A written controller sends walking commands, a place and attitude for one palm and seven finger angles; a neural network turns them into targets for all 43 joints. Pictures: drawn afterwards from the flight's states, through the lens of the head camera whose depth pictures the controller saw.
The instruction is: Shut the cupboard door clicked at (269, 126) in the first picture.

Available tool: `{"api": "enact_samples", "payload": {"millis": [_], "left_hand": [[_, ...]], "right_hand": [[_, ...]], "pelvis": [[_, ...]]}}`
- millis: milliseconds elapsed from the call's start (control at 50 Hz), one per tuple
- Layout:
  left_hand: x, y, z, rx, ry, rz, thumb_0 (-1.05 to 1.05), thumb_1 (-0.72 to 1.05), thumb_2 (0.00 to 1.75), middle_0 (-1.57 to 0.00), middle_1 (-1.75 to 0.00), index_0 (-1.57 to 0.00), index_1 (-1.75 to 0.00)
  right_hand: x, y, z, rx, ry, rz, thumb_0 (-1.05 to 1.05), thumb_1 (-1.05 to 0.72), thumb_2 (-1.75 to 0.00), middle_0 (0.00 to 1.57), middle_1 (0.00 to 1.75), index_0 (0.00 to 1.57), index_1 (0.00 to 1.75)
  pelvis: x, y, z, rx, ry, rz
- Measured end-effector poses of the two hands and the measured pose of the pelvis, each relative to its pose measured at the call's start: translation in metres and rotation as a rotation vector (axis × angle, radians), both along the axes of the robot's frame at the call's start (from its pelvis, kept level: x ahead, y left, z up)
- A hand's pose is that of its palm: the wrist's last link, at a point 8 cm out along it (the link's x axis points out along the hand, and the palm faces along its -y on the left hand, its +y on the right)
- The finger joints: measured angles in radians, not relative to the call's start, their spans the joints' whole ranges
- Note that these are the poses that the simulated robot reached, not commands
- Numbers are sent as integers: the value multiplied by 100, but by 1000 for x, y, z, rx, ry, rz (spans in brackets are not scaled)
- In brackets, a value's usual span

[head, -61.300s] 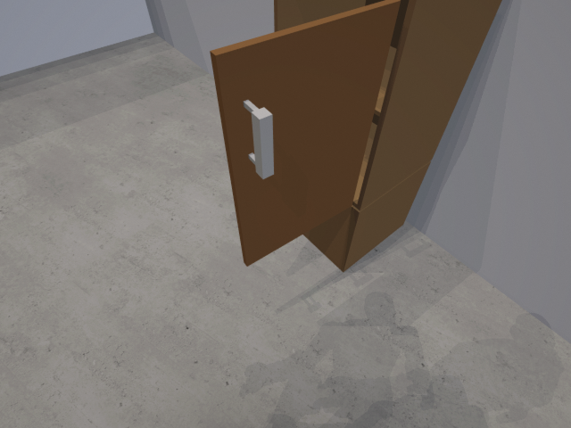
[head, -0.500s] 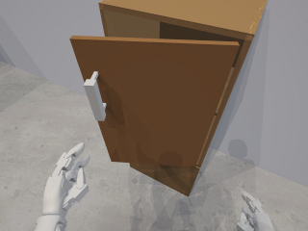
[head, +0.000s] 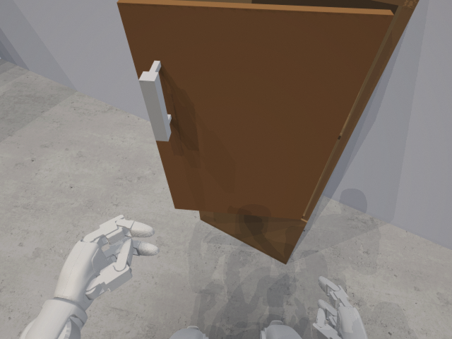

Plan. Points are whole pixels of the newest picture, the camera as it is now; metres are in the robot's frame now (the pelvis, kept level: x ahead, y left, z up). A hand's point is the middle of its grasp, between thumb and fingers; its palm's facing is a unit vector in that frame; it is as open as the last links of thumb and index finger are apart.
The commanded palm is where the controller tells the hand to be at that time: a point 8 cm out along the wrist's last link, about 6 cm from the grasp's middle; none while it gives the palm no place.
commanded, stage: raise the hand and make a fist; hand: left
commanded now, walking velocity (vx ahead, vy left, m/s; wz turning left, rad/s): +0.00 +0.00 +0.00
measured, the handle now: (159, 102) +0.49 +0.14 +0.16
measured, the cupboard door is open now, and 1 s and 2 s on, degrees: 24 24 24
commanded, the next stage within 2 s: bring the fist close to the handle in 1.16 s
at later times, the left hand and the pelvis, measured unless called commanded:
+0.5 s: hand (85, 235) +0.24 +0.20 +0.14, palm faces +0.03 -1.00 -0.06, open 3.1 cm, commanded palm +0.21 +0.24 +0.13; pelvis +0.02 +0.00 +0.03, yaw +1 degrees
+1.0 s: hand (107, 216) +0.26 +0.18 +0.14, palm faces -0.06 -1.00 -0.04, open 3.1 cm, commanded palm +0.23 +0.23 +0.16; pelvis +0.04 -0.01 +0.05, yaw +1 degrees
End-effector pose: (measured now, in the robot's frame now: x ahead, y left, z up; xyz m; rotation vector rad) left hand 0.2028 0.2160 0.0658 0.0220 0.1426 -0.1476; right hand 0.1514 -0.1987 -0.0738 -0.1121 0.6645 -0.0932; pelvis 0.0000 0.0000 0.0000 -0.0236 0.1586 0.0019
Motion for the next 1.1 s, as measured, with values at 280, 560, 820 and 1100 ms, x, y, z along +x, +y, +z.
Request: {"api": "enact_samples", "payload": {"millis": [280, 560, 820, 1100], "left_hand": [[-8, 21, 25, 27, -134, 64, 2, 90, 90, -97, -114, -97, -115], [15, 33, 70, 36, -171, 142, 2, 90, 90, -122, -141, -122, -142], [41, 36, 104, 43, -222, 145, 2, 90, 90, -129, -149, -129, -150], [33, 22, 97, 34, -193, 148, 2, 90, 90, -130, -150, -130, -150]], "right_hand": [[4, -41, 28, -175, -33, 15, 2, -90, -90, 20, 30, 20, 30], [66, -2, 58, -68, -184, 113, 1, -90, -90, 20, 30, 20, 30], [56, -21, 52, -81, -99, 90, 1, -90, -90, 20, 30, 21, 30], [48, -40, 60, -107, -112, 58, 1, -90, -90, 20, 30, 20, 30]], "pelvis": [[7, 9, 10, -9, -23, 20], [27, 3, 29, -9, -77, 28], [37, -7, 41, 3, -105, 26], [32, -14, 45, 17, -121, 13]]}}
